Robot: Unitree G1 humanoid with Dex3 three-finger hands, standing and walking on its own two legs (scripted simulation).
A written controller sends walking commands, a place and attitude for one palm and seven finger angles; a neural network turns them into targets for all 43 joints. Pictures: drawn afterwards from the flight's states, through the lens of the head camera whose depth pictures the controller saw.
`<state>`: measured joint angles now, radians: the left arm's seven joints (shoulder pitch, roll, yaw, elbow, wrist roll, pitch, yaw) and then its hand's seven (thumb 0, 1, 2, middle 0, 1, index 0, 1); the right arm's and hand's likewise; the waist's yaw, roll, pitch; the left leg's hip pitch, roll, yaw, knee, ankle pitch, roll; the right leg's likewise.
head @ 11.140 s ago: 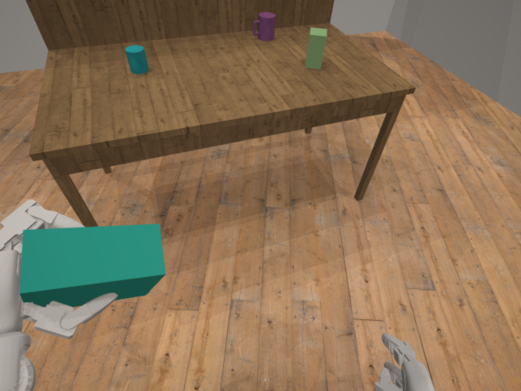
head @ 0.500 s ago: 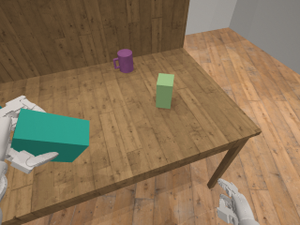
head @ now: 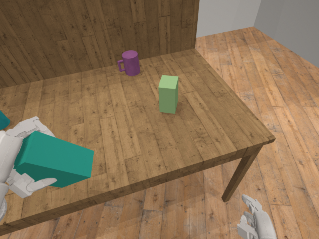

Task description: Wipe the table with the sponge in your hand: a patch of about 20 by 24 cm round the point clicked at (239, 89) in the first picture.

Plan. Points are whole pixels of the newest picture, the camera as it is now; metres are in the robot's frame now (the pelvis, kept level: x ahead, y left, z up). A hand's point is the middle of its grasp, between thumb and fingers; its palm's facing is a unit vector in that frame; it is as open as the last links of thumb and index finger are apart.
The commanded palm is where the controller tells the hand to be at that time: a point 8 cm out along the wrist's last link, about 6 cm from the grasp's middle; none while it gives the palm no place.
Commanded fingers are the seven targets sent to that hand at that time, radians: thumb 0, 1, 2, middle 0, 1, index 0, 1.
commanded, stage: turn the palm down, sponge in hand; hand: left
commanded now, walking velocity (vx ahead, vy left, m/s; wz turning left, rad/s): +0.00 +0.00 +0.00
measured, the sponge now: (60, 165) +0.24 +0.25 +0.10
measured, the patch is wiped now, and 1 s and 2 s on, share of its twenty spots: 0.00 0.00 0.00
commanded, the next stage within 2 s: move the sponge above the wiping area in 1.46 s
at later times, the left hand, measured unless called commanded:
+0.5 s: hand (21, 166) +0.22 +0.31 +0.13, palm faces +0.22 -0.30 -0.93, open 10.3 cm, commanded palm +0.19 +0.31 +0.18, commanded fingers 0.00 0.10 1.30 -1.20 -1.60 -1.20 -1.60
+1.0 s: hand (12, 170) +0.22 +0.34 +0.11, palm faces +0.06 -0.10 -0.99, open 10.3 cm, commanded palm +0.19 +0.33 +0.18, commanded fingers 0.00 0.10 1.30 -1.20 -1.60 -1.20 -1.60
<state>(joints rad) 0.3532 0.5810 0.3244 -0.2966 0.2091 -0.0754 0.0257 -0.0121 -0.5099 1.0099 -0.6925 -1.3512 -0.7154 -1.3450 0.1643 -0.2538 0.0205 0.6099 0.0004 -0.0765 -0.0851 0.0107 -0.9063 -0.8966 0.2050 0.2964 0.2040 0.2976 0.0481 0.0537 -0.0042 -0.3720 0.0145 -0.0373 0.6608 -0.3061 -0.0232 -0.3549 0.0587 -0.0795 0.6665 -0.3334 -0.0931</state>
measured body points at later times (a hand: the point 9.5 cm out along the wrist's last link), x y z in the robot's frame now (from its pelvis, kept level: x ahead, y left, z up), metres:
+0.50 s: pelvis +0.00 +0.02 +0.00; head +0.00 -0.02 +0.45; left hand +0.20 +0.32 +0.18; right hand +0.22 -0.21 -0.08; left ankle +0.03 +0.15 -0.72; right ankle +0.01 -0.05 -0.72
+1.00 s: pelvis +0.00 +0.05 +0.02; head -0.01 +0.01 +0.46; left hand +0.21 +0.34 +0.16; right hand +0.25 -0.14 -0.06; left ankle +0.03 +0.15 -0.72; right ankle +0.01 -0.05 -0.72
